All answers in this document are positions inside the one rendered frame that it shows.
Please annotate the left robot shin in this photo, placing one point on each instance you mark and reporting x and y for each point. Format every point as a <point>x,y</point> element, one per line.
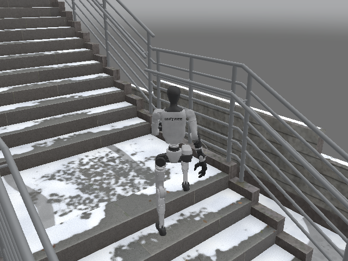
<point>160,203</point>

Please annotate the robot left upper arm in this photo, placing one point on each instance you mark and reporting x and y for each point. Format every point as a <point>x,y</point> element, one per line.
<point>155,121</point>

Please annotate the robot right upper arm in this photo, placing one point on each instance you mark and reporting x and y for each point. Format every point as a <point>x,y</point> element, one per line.
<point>192,123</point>

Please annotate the robot left foot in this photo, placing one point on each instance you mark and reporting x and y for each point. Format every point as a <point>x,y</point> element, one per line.
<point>162,231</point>

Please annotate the right robot hand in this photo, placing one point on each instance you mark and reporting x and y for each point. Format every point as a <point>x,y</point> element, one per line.
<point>204,168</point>

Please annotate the right robot forearm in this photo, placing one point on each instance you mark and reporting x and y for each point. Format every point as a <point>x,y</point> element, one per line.
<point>199,149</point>

